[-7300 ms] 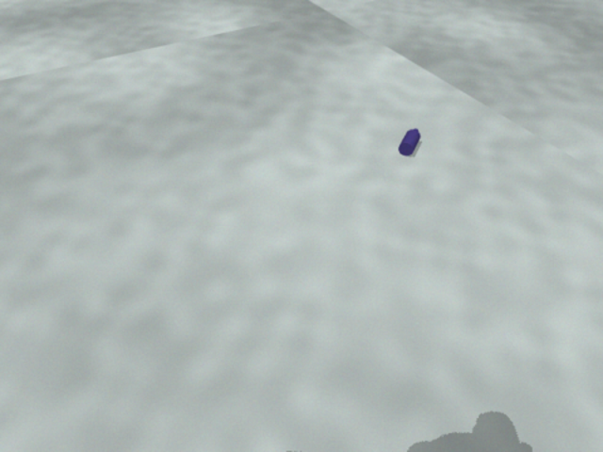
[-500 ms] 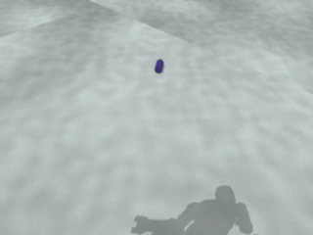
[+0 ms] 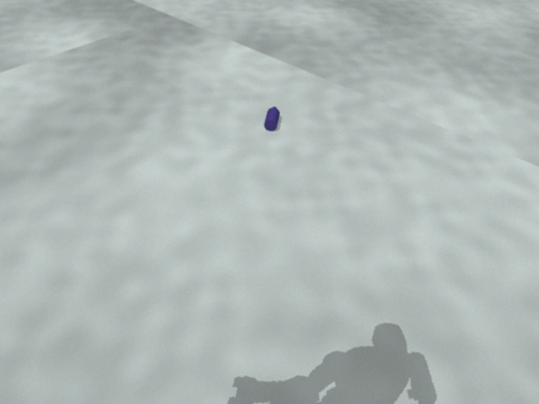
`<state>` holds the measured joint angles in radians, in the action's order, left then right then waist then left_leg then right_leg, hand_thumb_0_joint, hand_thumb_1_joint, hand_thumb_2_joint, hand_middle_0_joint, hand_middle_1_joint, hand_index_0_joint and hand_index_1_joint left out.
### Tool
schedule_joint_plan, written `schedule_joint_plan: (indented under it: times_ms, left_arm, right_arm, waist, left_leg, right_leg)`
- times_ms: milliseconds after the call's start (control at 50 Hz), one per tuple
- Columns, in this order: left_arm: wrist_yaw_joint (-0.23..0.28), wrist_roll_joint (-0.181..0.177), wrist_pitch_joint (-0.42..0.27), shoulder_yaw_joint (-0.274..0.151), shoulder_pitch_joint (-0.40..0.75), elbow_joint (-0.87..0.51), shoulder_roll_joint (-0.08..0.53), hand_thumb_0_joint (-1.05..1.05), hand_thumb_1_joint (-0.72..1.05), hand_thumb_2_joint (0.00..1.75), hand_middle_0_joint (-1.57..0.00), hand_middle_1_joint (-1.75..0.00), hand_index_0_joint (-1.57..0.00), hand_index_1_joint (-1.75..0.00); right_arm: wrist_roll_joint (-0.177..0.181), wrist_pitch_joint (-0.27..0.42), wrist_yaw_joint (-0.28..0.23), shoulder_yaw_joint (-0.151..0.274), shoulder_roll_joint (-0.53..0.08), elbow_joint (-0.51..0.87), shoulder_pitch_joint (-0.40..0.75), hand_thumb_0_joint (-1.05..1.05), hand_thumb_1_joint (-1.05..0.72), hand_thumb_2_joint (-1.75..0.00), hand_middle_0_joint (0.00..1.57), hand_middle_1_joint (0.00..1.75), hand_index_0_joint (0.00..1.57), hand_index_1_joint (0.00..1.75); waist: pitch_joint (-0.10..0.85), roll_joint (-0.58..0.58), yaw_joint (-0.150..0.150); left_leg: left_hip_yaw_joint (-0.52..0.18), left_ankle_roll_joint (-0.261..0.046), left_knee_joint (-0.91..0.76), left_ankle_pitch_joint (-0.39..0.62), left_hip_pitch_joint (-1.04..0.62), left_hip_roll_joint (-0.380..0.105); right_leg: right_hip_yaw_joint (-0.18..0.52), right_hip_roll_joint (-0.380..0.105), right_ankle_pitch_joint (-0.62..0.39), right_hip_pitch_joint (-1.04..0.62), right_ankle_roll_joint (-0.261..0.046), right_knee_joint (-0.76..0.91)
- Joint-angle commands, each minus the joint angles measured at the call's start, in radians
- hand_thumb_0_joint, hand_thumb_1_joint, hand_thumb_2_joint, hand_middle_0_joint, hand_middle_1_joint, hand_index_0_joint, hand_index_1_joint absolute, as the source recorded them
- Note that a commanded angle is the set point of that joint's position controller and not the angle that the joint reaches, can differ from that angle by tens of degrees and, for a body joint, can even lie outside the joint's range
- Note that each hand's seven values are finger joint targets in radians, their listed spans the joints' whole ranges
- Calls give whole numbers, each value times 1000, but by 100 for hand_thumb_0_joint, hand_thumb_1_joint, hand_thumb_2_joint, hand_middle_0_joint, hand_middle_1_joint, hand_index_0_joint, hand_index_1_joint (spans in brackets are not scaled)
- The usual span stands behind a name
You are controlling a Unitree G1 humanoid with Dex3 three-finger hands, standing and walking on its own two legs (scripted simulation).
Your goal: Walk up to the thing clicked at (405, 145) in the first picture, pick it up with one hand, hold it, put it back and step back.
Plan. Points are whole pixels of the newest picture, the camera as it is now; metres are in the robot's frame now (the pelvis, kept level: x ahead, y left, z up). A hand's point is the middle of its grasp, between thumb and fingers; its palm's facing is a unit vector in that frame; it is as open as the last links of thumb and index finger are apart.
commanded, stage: stand
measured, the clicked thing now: (272, 117) +1.87 -0.02 -0.74
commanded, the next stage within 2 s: none
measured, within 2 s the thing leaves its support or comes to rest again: neither
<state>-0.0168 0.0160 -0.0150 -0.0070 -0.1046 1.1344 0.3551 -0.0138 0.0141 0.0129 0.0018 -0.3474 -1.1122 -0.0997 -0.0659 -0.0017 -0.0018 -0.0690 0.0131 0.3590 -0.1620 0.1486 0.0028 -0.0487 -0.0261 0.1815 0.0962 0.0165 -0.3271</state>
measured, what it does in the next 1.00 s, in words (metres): stands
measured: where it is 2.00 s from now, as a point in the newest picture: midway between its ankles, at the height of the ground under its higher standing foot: outside the picture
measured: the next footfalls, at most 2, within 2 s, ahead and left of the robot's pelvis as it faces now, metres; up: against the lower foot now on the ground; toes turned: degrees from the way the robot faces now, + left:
none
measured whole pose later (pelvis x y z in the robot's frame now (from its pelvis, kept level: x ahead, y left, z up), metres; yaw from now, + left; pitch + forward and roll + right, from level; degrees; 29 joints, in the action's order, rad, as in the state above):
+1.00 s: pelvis +0.01 -0.01 +0.00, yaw -1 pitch -2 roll +0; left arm -0.01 0.01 -0.01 0.01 -0.11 1.13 0.35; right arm -0.01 0.01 0.01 -0.01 -0.35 -1.13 -0.10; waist -0.06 0.00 0.00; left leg -0.05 0.03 0.32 -0.16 0.13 -0.01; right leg -0.03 -0.01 0.18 0.10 0.00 -0.32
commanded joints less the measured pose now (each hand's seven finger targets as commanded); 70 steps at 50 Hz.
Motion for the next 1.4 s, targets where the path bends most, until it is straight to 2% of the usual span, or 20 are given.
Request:
schedule_joint_plan:
  times_ms: [0,60,120,200,240,300,320,400,420,460,640,680,800,860,1000,1100,1160,1260,1320,1380]
  left_arm:
    - [19,-5,-27,-37,49,-60,216,0,90,90,-20,-30,-20,-30]
    - [18,-6,-27,-35,38,-55,221,0,90,90,-20,-30,-20,-30]
    - [18,-8,-23,-33,35,-53,216,0,90,90,-20,-30,-20,-30]
    - [19,-6,-24,-30,28,-53,217,0,90,90,-20,-30,-20,-30]
    - [21,-7,-21,-28,26,-50,219,0,90,90,-20,-30,-20,-30]
    - [21,-7,-24,-26,28,-57,216,0,90,90,-20,-30,-20,-30]
    - [20,-10,-22,-25,32,-56,214,0,90,90,-20,-30,-20,-30]
    - [21,-8,-23,-26,25,-57,221,0,90,90,-20,-30,-20,-30]
    - [20,-8,-24,-27,30,-59,222,0,90,90,-20,-30,-20,-30]
    - [21,-9,-22,-27,28,-58,222,0,90,90,-20,-30,-20,-30]
    - [21,-11,-21,-30,33,-63,223,0,90,90,-20,-30,-20,-30]
    - [21,-7,-21,-29,27,-62,224,0,90,90,-20,-30,-20,-30]
    - [22,-9,-23,-28,24,-65,222,0,90,90,-20,-30,-20,-30]
    - [24,-8,-23,-30,24,-61,221,0,90,90,-20,-30,-20,-30]
    - [24,-7,-18,-31,20,-65,222,0,90,90,-20,-30,-20,-30]
    - [21,-10,-16,-32,23,-61,218,0,90,90,-20,-30,-20,-30]
    - [21,-7,-16,-31,24,-67,219,0,90,90,-20,-30,-20,-30]
    - [22,-7,-19,-30,17,-65,218,0,90,90,-20,-30,-20,-30]
    - [24,-9,-19,-32,22,-66,218,0,90,90,-20,-30,-20,-30]
    - [23,-8,-18,-34,24,-70,226,0,90,90,-20,-30,-20,-30]
  right_arm:
    - [3,17,-13,44,-219,49,43,0,-90,-90,20,30,20,30]
    - [6,19,-14,42,-218,42,35,0,-90,-90,20,30,20,30]
    - [6,21,-16,41,-224,35,37,0,-90,-90,20,30,20,30]
    - [8,22,-16,39,-221,32,44,0,-90,-90,20,30,20,30]
    - [9,19,-17,38,-218,27,32,0,-90,-90,20,30,20,30]
    - [7,17,-15,37,-220,27,27,0,-90,-90,20,30,20,30]
    - [7,16,-15,36,-224,22,20,0,-90,-90,20,30,20,30]
    - [8,18,-15,35,-217,26,36,0,-90,-90,20,30,20,30]
    - [8,19,-15,35,-219,25,24,0,-90,-90,20,30,20,30]
    - [9,19,-16,33,-217,24,33,0,-90,-90,20,30,20,30]
    - [7,17,-16,32,-218,23,19,0,-90,-90,20,30,20,30]
    - [6,15,-16,32,-215,27,29,0,-90,-90,20,30,20,30]
    - [9,16,-16,31,-216,28,27,0,-90,-90,20,30,20,30]
    - [8,12,-18,31,-216,30,28,0,-90,-90,20,30,20,30]
    - [8,15,-20,29,-214,34,34,0,-90,-90,20,30,20,30]
    - [8,14,-21,26,-217,32,23,0,-90,-90,20,30,20,30]
    - [8,16,-22,29,-219,37,30,0,-90,-90,20,30,20,30]
    - [9,15,-21,29,-218,37,33,0,-90,-90,20,30,20,30]
    - [8,13,-19,28,-217,36,21,0,-90,-90,20,30,20,30]
    - [6,14,-21,28,-216,37,17,0,-90,-90,20,30,20,30]
  waist:
    - [78,11,0]
    - [100,21,1]
    - [92,32,0]
    - [102,10,-7]
    - [80,-4,0]
    - [84,-8,2]
    - [78,7,7]
    - [96,-3,-2]
    - [111,-3,4]
    - [88,5,0]
    - [87,13,6]
    - [81,1,2]
    - [103,0,4]
    - [99,-1,4]
    - [98,7,0]
    - [79,9,1]
    - [99,3,-1]
    - [98,-3,-1]
    - [81,-3,4]
    - [104,4,4]
  left_leg:
    - [-79,-33,-74,52,26,-109]
    - [-76,-33,-82,85,-5,-115]
    - [-73,-30,-89,78,-7,-116]
    - [-73,-29,-79,153,-15,-123]
    - [-68,-28,-85,105,-7,-117]
    - [-66,-25,-82,104,-2,-117]
    - [-60,-28,-90,64,4,-112]
    - [-65,-28,-80,124,-14,-120]
    - [-60,-27,-78,131,-18,-120]
    - [-63,-25,-84,143,-16,-120]
    - [-56,-26,-90,90,-9,-116]
    - [-62,-24,-91,99,-7,-119]
    - [-54,-23,-73,160,-32,-121]
    - [-52,-26,-71,127,-26,-120]
    - [-55,-20,-75,168,-34,-123]
    - [-53,-22,-88,116,-14,-120]
    - [-52,-21,-79,159,-38,-124]
    - [-50,-26,-71,159,-42,-125]
    - [-50,-24,-79,125,-26,-120]
    - [-47,-23,-75,143,-35,-122]
  right_leg:
    - [107,-113,17,-20,-36,83]
    - [107,-113,-29,-21,-38,68]
    - [108,-111,-27,-11,-38,64]
    - [105,-112,-74,-25,-37,54]
    - [106,-108,-36,-3,-36,66]
    - [110,-111,-33,-5,-36,73]
    - [115,-112,-15,0,-36,77]
    - [112,-115,-68,-11,-39,65]
    - [112,-116,-77,-20,-38,60]
    - [106,-110,-78,-9,-35,61]
    - [116,-111,-45,-12,-37,71]
    - [109,-108,-37,-2,-37,73]
    - [111,-112,-121,-23,-37,66]
    - [112,-113,-91,-18,-35,74]
    - [104,-107,-114,-17,-38,60]
    - [113,-109,-67,-10,-38,72]
    - [108,-107,-96,-15,-40,60]
    - [109,-110,-121,-17,-37,67]
    - [113,-108,-88,-12,-36,77]
    - [114,-110,-107,-24,-39,69]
